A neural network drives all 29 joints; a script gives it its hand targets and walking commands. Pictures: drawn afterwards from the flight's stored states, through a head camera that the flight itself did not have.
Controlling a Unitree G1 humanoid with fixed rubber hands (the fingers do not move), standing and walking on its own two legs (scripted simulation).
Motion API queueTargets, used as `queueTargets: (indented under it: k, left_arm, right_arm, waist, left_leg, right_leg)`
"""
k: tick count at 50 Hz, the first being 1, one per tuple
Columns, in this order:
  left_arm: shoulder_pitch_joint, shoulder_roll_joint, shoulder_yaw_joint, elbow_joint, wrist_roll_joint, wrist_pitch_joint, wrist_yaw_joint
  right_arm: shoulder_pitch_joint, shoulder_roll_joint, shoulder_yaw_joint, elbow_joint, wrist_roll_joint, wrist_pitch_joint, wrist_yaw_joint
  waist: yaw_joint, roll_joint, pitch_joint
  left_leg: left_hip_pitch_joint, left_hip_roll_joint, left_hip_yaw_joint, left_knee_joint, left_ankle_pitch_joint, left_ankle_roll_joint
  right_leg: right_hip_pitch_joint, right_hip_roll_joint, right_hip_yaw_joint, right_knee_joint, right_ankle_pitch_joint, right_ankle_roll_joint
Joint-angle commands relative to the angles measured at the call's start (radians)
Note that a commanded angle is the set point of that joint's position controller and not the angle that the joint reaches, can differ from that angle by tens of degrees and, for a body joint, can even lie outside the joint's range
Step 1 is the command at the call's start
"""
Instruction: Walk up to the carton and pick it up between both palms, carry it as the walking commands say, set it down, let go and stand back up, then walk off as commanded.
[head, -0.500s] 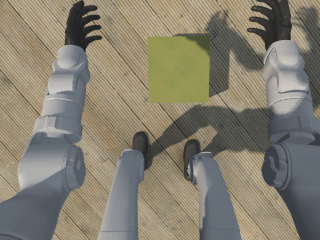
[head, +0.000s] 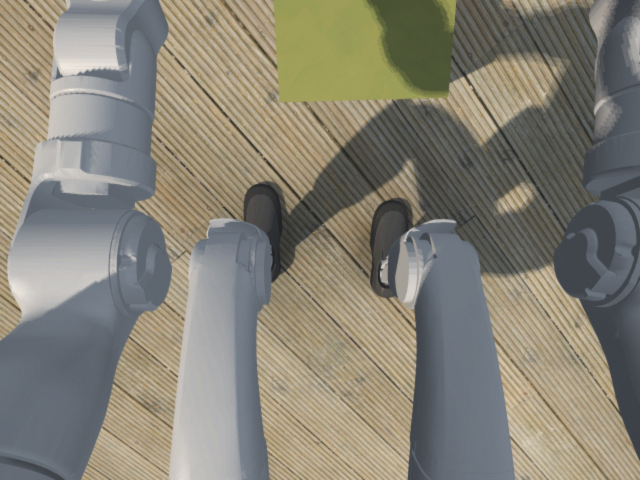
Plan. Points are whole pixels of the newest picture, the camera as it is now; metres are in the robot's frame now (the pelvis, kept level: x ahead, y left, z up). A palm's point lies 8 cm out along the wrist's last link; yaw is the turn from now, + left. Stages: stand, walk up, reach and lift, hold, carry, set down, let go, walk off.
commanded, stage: reach and lift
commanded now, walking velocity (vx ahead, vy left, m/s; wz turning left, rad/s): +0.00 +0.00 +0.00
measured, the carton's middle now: (358, 9) +0.56 -0.04 -0.48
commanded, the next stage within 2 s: none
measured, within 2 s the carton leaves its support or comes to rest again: neither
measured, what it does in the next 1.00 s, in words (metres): lowers itself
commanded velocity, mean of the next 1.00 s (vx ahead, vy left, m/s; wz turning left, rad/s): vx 0.00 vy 0.00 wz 0.00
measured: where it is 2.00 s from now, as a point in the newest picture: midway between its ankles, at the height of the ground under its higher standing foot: (326, 258)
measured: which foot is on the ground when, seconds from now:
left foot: down 0.00-1.00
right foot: down 0.00-1.00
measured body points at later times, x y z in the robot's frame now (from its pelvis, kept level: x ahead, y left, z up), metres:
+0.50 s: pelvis -0.02 +0.00 -0.12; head +0.37 +0.01 +0.09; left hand +0.56 +0.19 -0.31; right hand +0.57 -0.21 -0.30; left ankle +0.13 +0.12 -0.52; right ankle +0.10 -0.14 -0.52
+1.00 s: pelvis +0.00 -0.01 -0.19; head +0.39 -0.02 +0.01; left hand +0.56 +0.18 -0.41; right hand +0.56 -0.22 -0.41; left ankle +0.13 +0.12 -0.52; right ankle +0.10 -0.14 -0.52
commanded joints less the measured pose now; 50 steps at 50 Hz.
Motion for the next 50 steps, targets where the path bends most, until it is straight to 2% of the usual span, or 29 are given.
queueTargets:
  k: [1,2,3,4,5,9,11,12,13,14,17,20,23,25,27,28,32,34,39,42,46,47,50]
  left_arm:
    - [-0.482,0.296,-0.017,-0.217,-0.102,0.027,0.042]
    - [-0.522,0.321,-0.037,-0.263,-0.126,0.032,0.048]
    - [-0.564,0.347,-0.06,-0.298,-0.147,0.041,0.052]
    - [-0.59,0.34,-0.104,-0.421,-0.184,0.051,0.064]
    - [-0.594,0.367,-0.125,-0.375,-0.19,0.057,0.066]
    - [-0.605,0.395,-0.117,-0.147,-0.193,0.058,0.043]
    - [-0.569,0.349,-0.117,0.055,-0.175,0.051,0.02]
    - [-0.546,0.308,-0.12,0.135,-0.162,0.047,0.003]
    - [-0.508,0.269,-0.125,0.208,-0.156,0.04,-0.014]
    - [-0.49,0.248,-0.128,0.229,-0.139,0.029,-0.028]
    - [-0.51,0.228,-0.112,0.2,-0.113,-0.02,-0.048]
    - [-0.517,0.244,-0.104,0.191,-0.106,-0.055,-0.048]
    - [-0.545,0.252,-0.123,0.097,-0.122,-0.089,-0.033]
    - [-0.521,0.245,-0.134,0.14,-0.128,-0.093,-0.025]
    - [-0.52,0.247,-0.143,0.122,-0.14,-0.101,-0.02]
    - [-0.512,0.24,-0.149,0.137,-0.151,-0.103,-0.021]
    - [-0.474,0.225,-0.162,0.225,-0.176,-0.111,-0.032]
    - [-0.455,0.238,-0.146,0.256,-0.168,-0.117,-0.036]
    - [-0.474,0.258,-0.149,0.288,-0.172,-0.147,-0.052]
    - [-0.494,0.268,-0.148,0.307,-0.168,-0.158,-0.057]
    - [-0.519,0.292,-0.134,0.309,-0.171,-0.174,-0.057]
    - [-0.507,0.3,-0.124,0.342,-0.168,-0.174,-0.058]
    - [-0.485,0.305,-0.093,0.368,-0.171,-0.178,-0.06]
  right_arm:
    - [-0.406,-0.274,0.065,-0.141,0.161,0.051,-0.04]
    - [-0.453,-0.271,0.106,-0.189,0.197,0.061,-0.051]
    - [-0.498,-0.283,0.134,-0.226,0.215,0.074,-0.064]
    - [-0.545,-0.3,0.152,-0.348,0.24,0.085,-0.079]
    - [-0.548,-0.31,0.164,-0.314,0.231,0.096,-0.09]
    - [-0.608,-0.333,0.163,-0.212,0.197,0.104,-0.117]
    - [-0.589,-0.287,0.183,-0.055,0.175,0.094,-0.1]
    - [-0.558,-0.274,0.181,0.043,0.154,0.091,-0.086]
    - [-0.515,-0.257,0.18,0.135,0.133,0.085,-0.069]
    - [-0.494,-0.24,0.179,0.184,0.108,0.077,-0.055]
    - [-0.464,-0.245,0.128,0.219,0.045,0.033,-0.041]
    - [-0.466,-0.254,0.096,0.214,0.027,-0.009,-0.039]
    - [-0.494,-0.254,0.115,0.136,0.062,-0.042,-0.041]
    - [-0.488,-0.267,0.13,0.144,0.08,-0.053,-0.043]
    - [-0.506,-0.262,0.153,0.094,0.105,-0.062,-0.047]
    - [-0.509,-0.266,0.16,0.08,0.108,-0.068,-0.047]
    - [-0.49,-0.238,0.202,0.105,0.128,-0.079,-0.05]
    - [-0.477,-0.227,0.216,0.11,0.131,-0.083,-0.051]
    - [-0.453,-0.177,0.243,0.185,0.147,-0.083,-0.046]
    - [-0.44,-0.169,0.248,0.24,0.148,-0.081,-0.038]
    - [-0.499,-0.197,0.257,0.197,0.154,-0.094,-0.035]
    - [-0.488,-0.193,0.269,0.219,0.154,-0.091,-0.034]
    - [-0.494,-0.183,0.293,0.182,0.155,-0.092,-0.033]
  waist:
    - [-0.022,-0.017,-2.054]
    - [-0.011,-0.03,-2.127]
    - [-0.014,-0.047,-2.206]
    - [-0.026,-0.04,-2.348]
    - [-0.035,-0.057,-2.266]
    - [-0.039,-0.082,-1.851]
    - [-0.032,-0.093,-1.597]
    - [-0.033,-0.071,-1.467]
    - [-0.035,-0.064,-1.36]
    - [-0.034,-0.062,-1.298]
    - [-0.061,-0.037,-1.279]
    - [-0.068,-0.009,-1.286]
    - [-0.048,0.034,-1.43]
    - [-0.042,0.043,-1.422]
    - [-0.028,0.033,-1.455]
    - [-0.033,0.022,-1.445]
    - [-0.027,-0.015,-1.352]
    - [-0.01,-0.04,-1.321]
    - [0.001,-0.051,-1.194]
    - [-0.009,-0.043,-1.121]
    - [0.008,-0.048,-1.083]
    - [0.016,-0.057,-1.045]
    - [0.035,-0.111,-1.048]
  left_leg:
    - [0.928,-0.056,0.112,0.113,0.213,-0.045]
    - [0.941,-0.053,0.119,0.145,0.235,-0.039]
    - [0.966,-0.047,0.12,0.177,0.247,-0.034]
    - [1.044,-0.051,0.126,0.203,0.362,-0.028]
    - [0.983,-0.046,0.12,0.225,0.361,-0.022]
    - [0.681,-0.023,0.121,0.25,0.13,-0.003]
    - [0.542,-0.016,0.118,0.256,0.006,-0.006]
    - [0.482,-0.012,0.119,0.251,-0.05,-0.015]
    - [0.459,-0.008,0.117,0.25,-0.084,-0.021]
    - [0.435,-0.006,0.11,0.252,-0.105,-0.027]
    - [0.476,-0.002,0.096,0.296,-0.03,-0.041]
    - [0.524,-0.005,0.075,0.345,0.078,-0.042]
    - [0.648,-0.009,0.066,0.398,0.239,-0.039]
    - [0.672,-0.008,0.054,0.424,0.272,-0.037]
    - [0.676,-0.009,0.054,0.452,0.317,-0.032]
    - [0.672,-0.01,0.049,0.46,0.341,-0.03]
    - [0.552,-0.007,0.054,0.503,0.319,-0.017]
    - [0.489,-0.007,0.058,0.525,0.305,-0.017]
    - [0.37,-0.002,0.066,0.563,0.268,-0.013]
    - [0.325,0.005,0.067,0.584,0.236,-0.014]
    - [0.292,0.003,0.064,0.606,0.238,-0.011]
    - [0.267,0.004,0.064,0.612,0.226,-0.012]
    - [0.223,0.004,0.071,0.621,0.223,-0.001]
  right_leg:
    - [0.43,0.128,0.017,0.063,0.188,-0.006]
    - [0.477,0.126,0.023,0.089,0.216,-0.004]
    - [0.527,0.121,0.025,0.117,0.231,-0.003]
    - [0.604,0.128,0.026,0.139,0.336,0.0]
    - [0.563,0.123,0.028,0.159,0.324,0.002]
    - [0.37,0.092,0.044,0.183,0.126,-0.004]
    - [0.263,0.082,0.043,0.19,0.025,-0.005]
    - [0.2,0.079,0.046,0.189,-0.028,-0.013]
    - [0.15,0.077,0.044,0.193,-0.066,-0.015]
    - [0.125,0.076,0.036,0.209,-0.081,-0.018]
    - [0.064,0.086,0.018,0.257,-0.027,-0.024]
    - [0.015,0.082,0.012,0.308,0.041,-0.02]
    - [0.021,0.078,0.008,0.362,0.133,-0.016]
    - [-0.023,0.071,0.004,0.391,0.127,-0.013]
    - [-0.016,0.069,0.01,0.409,0.161,-0.009]
    - [-0.026,0.072,0.007,0.418,0.171,-0.005]
    - [-0.01,0.065,0.028,0.449,0.194,0.0]
    - [0.005,0.065,0.037,0.472,0.206,0.006]
    - [-0.033,0.065,0.06,0.511,0.201,0.014]
    - [-0.076,0.06,0.067,0.534,0.175,0.015]
    - [-0.109,0.057,0.069,0.568,0.168,0.019]
    - [-0.114,0.054,0.074,0.574,0.162,0.02]
    - [-0.064,0.053,0.084,0.579,0.183,0.025]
